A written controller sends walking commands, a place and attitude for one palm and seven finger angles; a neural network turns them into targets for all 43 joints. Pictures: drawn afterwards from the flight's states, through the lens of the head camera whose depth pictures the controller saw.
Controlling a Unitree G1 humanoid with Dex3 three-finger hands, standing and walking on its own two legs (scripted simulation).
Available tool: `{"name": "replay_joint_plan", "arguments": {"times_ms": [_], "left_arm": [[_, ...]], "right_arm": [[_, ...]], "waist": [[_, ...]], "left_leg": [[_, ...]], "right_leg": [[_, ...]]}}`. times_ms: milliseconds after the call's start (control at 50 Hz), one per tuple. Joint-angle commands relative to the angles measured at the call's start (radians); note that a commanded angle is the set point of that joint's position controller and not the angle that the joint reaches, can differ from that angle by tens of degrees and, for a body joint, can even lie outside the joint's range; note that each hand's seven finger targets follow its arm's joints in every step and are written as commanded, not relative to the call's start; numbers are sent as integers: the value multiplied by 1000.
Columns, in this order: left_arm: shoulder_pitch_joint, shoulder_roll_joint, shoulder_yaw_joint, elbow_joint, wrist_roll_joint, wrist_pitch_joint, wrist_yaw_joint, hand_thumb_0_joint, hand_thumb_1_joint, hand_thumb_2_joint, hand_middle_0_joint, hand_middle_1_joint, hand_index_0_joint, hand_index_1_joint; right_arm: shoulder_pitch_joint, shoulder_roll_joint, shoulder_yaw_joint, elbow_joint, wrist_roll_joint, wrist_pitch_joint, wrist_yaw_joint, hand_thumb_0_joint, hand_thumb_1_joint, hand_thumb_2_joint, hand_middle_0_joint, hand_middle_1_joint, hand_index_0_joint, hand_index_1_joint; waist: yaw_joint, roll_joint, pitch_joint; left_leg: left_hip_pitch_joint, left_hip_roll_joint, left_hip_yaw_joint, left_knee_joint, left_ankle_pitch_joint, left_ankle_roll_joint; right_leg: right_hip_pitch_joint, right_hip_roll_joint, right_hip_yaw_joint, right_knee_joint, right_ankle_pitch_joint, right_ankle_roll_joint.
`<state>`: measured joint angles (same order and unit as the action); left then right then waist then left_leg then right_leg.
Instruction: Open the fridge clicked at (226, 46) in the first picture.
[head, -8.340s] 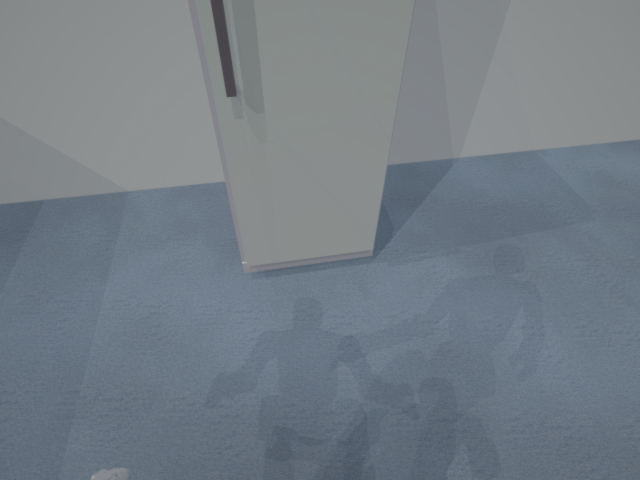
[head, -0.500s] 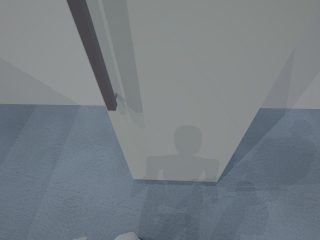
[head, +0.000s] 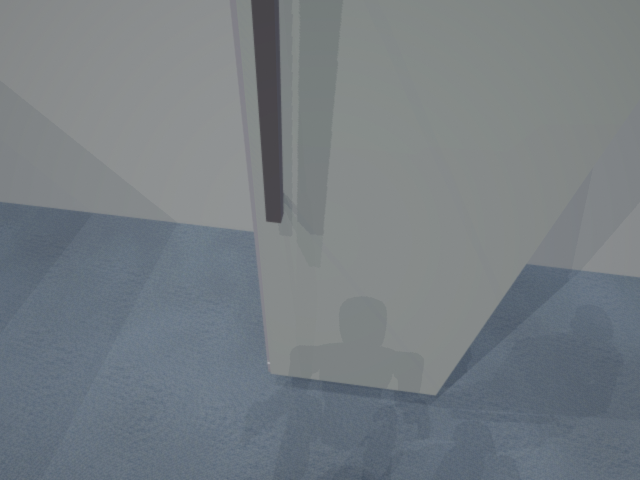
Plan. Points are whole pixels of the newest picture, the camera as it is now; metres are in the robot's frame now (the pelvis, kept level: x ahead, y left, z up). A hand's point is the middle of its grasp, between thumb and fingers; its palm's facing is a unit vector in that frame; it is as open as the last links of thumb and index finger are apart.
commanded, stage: come to a stop and stand still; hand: left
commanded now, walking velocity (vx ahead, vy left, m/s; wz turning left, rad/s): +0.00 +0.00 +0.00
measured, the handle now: (271, 61) +0.51 +0.12 +0.28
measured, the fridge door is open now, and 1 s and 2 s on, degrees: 0 0 0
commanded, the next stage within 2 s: none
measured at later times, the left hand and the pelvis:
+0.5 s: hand out of the picture -0.07 +0.22 -0.17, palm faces +0.02 -0.98 -0.20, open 7.3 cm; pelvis -0.03 +0.04 +0.01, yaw +0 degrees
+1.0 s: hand out of the picture -0.10 +0.23 -0.20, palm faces -0.01 -0.99 -0.16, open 7.3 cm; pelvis -0.09 +0.06 -0.01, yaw -3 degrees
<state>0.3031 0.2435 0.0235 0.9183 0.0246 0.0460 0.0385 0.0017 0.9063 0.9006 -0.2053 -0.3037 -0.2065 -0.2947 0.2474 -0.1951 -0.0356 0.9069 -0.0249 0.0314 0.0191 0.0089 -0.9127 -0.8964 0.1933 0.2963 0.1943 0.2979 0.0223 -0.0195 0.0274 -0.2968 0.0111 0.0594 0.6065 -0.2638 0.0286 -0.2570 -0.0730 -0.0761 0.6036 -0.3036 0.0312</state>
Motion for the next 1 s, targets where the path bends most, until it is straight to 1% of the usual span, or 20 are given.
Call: {"name": "replay_joint_plan", "arguments": {"times_ms": [0, 20, 60, 120, 160, 220, 280, 440, 520, 620, 780, 820, 840, 860, 880, 900, 920, 940, 960, 980], "left_arm": [[15, 75, 16, -49, -1, -33, 1, 0, 900, 900, -200, -300, -200, -300], [35, 65, 13, -33, 0, -33, -1, 0, 900, 900, -200, -300, -200, -300], [56, 59, 8, -8, -1, -37, -1, 0, 900, 900, -200, -300, -200, -300], [77, 51, 6, 16, 3, -32, -1, 0, 900, 900, -200, -300, -200, -300], [90, 44, 4, 29, 7, -31, -2, 0, 900, 900, -200, -300, -200, -300], [127, 28, 0, 53, 9, -29, -1, 0, 900, 900, -200, -300, -200, -300], [152, 20, -1, 69, 9, -34, 1, 0, 900, 900, -200, -300, -200, -300], [208, 4, -3, 100, 12, -40, 5, 0, 900, 900, -200, -300, -200, -300], [218, -1, -2, 109, 11, -44, 7, 0, 900, 900, -200, -300, -200, -300], [241, -10, 3, 122, 12, -43, 5, 0, 900, 900, -200, -300, -200, -300], [214, 18, 27, 113, 11, -34, -2, 0, 900, 900, -200, -300, -200, -300], [173, 38, 40, 101, 12, -27, -3, 0, 900, 900, -200, -300, -200, -300], [140, 54, 45, 89, 11, -27, -1, 0, 900, 900, -200, -300, -200, -300], [75, 67, 55, 72, 10, -24, 2, 0, 900, 900, -200, -300, -200, -300], [-14, 85, 66, 49, 10, -22, 6, 0, 900, 900, -200, -300, -200, -300], [-119, 107, 76, 18, 11, -21, 10, 0, 900, 900, -200, -300, -200, -300], [-194, 117, 84, -3, 12, -23, 10, 0, 900, 900, -200, -300, -200, -300], [-217, 121, 84, -15, 11, -25, 8, 0, 900, 900, -200, -300, -200, -300], [-174, 83, 75, -18, 5, -23, 7, 0, 900, 900, -200, -300, -200, -300], [-91, 28, 74, -17, -9, -16, 7, 0, 900, 900, -200, -300, -200, -300]], "right_arm": [[-13, -165, -27, -46, 3, -37, -28, 0, -900, -900, 200, 300, 200, 300], [-16, -153, -21, -41, 4, -37, -30, 0, -900, -900, 200, 300, 200, 300], [2, -131, -16, -20, 8, -42, -32, 0, -900, -900, 200, 300, 200, 300], [8, -126, -21, -4, 11, -38, -32, 0, -900, -900, 200, 300, 200, 300], [14, -126, -23, 4, 11, -36, -32, 0, -900, -900, 200, 300, 200, 300], [13, -129, -26, 21, 12, -32, -32, 0, -900, -900, 200, 300, 200, 300], [26, -117, -25, 37, 13, -32, -32, 0, -900, -900, 200, 300, 200, 300], [46, -101, -28, 72, 15, -24, -31, 0, -900, -900, 200, 300, 200, 300], [66, -89, -28, 86, 15, -20, -31, 0, -900, -900, 200, 300, 200, 300], [73, -80, -32, 96, 13, -15, -32, 0, -900, -900, 200, 300, 200, 300], [87, -69, -43, 100, 9, -6, -35, 0, -900, -900, 200, 300, 200, 300], [110, -67, -50, 104, 6, 2, -36, 0, -900, -900, 200, 300, 200, 300], [134, -64, -53, 107, 7, 6, -37, 0, -900, -900, 200, 300, 200, 300], [176, -52, -59, 119, 3, 11, -39, 0, -900, -900, 200, 300, 200, 300], [232, -49, -69, 137, 4, 14, -41, 0, -900, -900, 200, 300, 200, 300], [303, -56, -78, 154, 10, 14, -42, 0, -900, -900, 200, 300, 200, 300], [354, -63, -81, 170, 12, 10, -42, 0, -900, -900, 200, 300, 200, 300], [373, -82, -82, 164, 13, 1, -40, 0, -900, -900, 200, 300, 200, 300], [352, -119, -78, 139, 1, -21, -40, 0, -900, -900, 200, 300, 200, 300], [233, -183, -76, 93, -9, -40, -51, 0, -900, -900, 200, 300, 200, 300]], "waist": [[4, 175, -1], [6, 143, 8], [3, 124, -16], [-5, 108, 24], [-4, 72, 44], [-3, 94, 66], [-2, 57, 45], [-6, 54, 74], [-17, 32, 93], [-14, 16, 97], [-30, -45, 70], [-47, -86, 59], [-66, -139, 39], [-97, -186, 17], [-136, -206, -12], [-181, -210, -23], [-208, -164, -7], [-216, -88, 18], [-184, 163, 109], [-89, 402, 180]], "left_leg": [[-32, 172, -206, -295, 29, 63], [-44, 159, -188, -296, -15, 50], [-12, 140, -166, -299, 8, 33], [-60, 140, -185, -377, -224, 23], [-77, 142, -196, -399, -269, 24], [-98, 147, -205, -433, -340, 22], [-71, 133, -188, -409, -294, 21], [-90, 118, -180, -407, -328, 14], [-76, 97, -165, -384, -319, 4], [-84, 84, -152, -366, -333, -1], [-31, 24, -96, -219, -307, -14], [30, -6, -62, -108, -274, -21], [86, -31, -28, 3, -210, -26], [178, -53, 2, 151, -140, -34], [262, -50, -5, 281, -103, -32], [323, -18, -49, 334, -110, -25], [345, 13, -85, 294, -125, -19], [302, 33, -123, 165, -188, -9], [111, 119, -294, -189, -432, 10], [-197, 263, -584, -518, -660, -1]], "right_leg": [[27, 11, 14, -85, -23, -16], [42, 9, 22, -104, 5, -20], [65, -4, 32, -133, 51, -24], [60, -5, 34, -147, 14, -18], [57, -4, 33, -149, 16, -17], [50, 1, 33, -142, 6, -11], [57, -5, 49, -168, 24, -16], [34, 1, 74, -190, -7, -19], [-25, 0, 115, -221, -85, -27], [-52, 8, 133, -224, -127, -33], [-179, -13, 193, -273, -265, -62], [-272, -33, 209, -310, -329, -74], [-326, -62, 236, -355, -359, -88], [-429, -101, 266, -399, -394, -107], [-514, -137, 274, -424, -380, -116], [-580, -154, 264, -401, -343, -108], [-614, -133, 239, -330, -307, -87], [-611, -85, 211, -200, -316, -66], [-547, 32, 142, 93, -285, -47], [-403, 130, 99, 363, -187, -16]]}}
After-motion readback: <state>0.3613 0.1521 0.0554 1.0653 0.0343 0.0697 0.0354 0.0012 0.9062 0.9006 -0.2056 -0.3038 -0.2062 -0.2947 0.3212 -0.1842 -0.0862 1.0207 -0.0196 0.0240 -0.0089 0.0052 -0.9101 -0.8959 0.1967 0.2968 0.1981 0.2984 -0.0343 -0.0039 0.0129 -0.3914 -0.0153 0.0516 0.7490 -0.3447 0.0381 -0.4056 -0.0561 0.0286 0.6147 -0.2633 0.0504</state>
